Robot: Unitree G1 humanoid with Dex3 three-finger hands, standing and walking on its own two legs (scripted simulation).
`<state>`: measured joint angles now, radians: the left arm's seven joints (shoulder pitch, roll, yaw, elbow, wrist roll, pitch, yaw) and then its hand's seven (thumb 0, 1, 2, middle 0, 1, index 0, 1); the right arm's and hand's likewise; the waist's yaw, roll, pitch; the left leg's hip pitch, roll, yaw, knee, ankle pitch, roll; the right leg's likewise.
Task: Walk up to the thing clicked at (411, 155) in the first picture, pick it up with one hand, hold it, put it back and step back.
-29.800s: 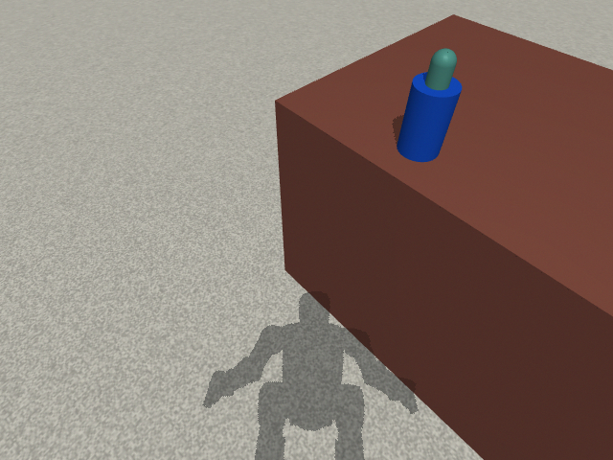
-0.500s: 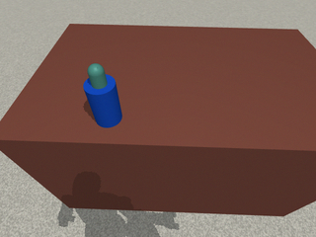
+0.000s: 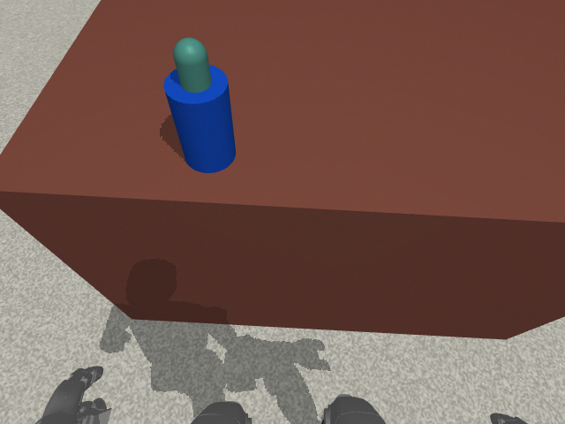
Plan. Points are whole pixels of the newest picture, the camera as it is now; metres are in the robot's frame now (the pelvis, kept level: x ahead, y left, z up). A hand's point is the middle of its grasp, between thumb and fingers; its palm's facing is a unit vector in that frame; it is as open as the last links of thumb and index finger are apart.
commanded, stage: step back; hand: left
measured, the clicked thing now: (200, 106) +0.52 +0.14 +0.10
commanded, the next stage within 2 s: none
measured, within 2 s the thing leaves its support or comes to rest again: neither
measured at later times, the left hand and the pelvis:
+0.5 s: hand out of the picture +0.02 +0.25 -0.12, palm faces -0.06 -0.92 -0.39, open 7.4 cm; pelvis -0.09 -0.01 +0.01, yaw -4 degrees
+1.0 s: hand out of the picture -0.13 +0.28 -0.14, palm faces -0.06 -0.93 -0.37, open 7.4 cm; pelvis -0.23 +0.01 +0.01, yaw -4 degrees
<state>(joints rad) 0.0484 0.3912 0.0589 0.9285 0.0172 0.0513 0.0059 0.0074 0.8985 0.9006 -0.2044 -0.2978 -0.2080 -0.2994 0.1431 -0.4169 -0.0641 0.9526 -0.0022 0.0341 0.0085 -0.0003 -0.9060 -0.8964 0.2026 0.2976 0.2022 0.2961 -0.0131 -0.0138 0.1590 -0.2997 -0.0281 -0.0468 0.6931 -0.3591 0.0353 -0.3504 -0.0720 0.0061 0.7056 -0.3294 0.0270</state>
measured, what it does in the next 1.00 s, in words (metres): walks backwards: right foot, then left foot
